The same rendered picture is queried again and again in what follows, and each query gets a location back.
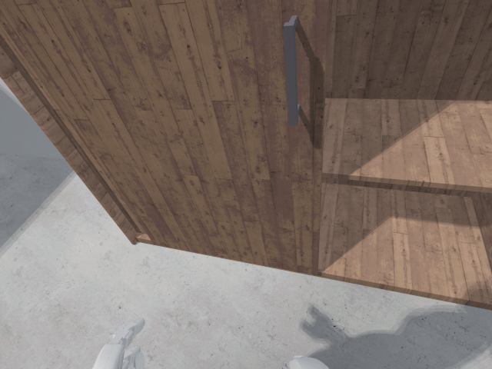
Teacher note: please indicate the left robot hand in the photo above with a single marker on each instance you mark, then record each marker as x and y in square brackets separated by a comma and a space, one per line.
[113, 355]

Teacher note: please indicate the handle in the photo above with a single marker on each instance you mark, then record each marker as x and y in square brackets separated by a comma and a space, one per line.
[291, 69]

